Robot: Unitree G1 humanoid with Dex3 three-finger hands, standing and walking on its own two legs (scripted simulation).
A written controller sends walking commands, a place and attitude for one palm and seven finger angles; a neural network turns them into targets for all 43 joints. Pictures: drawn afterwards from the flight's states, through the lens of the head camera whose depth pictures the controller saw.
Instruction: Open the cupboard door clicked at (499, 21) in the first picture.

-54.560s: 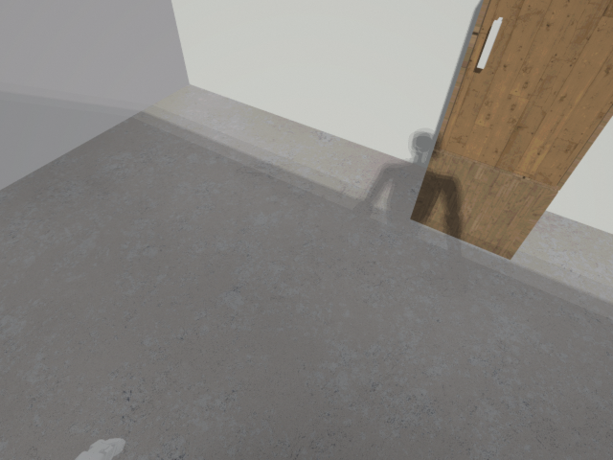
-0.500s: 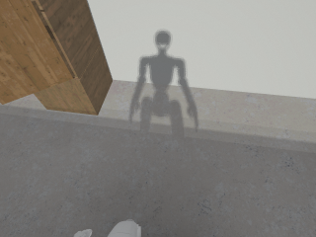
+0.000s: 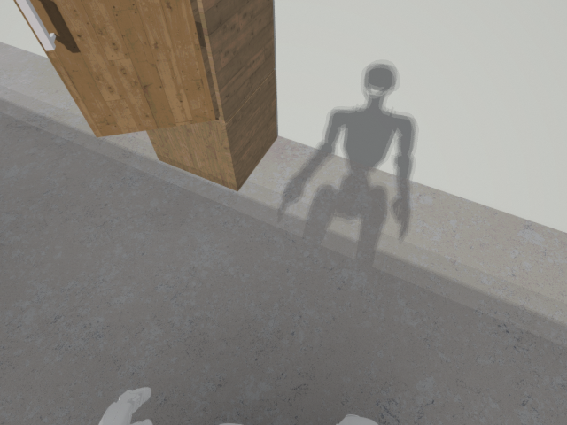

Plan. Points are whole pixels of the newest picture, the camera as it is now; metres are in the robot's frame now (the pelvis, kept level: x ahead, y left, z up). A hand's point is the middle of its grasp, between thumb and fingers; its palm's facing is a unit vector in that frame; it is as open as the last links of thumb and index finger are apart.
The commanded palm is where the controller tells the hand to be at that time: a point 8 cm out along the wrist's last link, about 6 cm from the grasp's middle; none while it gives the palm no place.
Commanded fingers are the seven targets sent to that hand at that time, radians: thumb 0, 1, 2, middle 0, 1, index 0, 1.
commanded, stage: turn to face it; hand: left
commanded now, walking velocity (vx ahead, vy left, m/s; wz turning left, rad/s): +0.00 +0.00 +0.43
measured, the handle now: (38, 19) +0.95 +0.65 +0.06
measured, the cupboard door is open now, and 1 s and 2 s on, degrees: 38 38 38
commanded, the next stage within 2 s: take the last steps up to it in 0.26 s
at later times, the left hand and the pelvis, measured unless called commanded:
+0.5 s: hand out of the picture -0.01 +0.20 -0.18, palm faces +0.28 -0.93 -0.22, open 7.3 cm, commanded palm none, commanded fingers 0.00 0.90 0.90 -0.20 -0.30 -0.20 -0.30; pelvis +0.02 +0.00 +0.00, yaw +13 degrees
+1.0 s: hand out of the picture +0.07 +0.18 -0.14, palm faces +0.40 -0.89 -0.23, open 7.3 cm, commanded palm none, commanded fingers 0.00 0.90 0.90 -0.20 -0.30 -0.20 -0.30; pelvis +0.12 +0.01 +0.01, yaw +20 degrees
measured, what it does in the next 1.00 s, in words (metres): walks ahead, turning left: right foot, then left foot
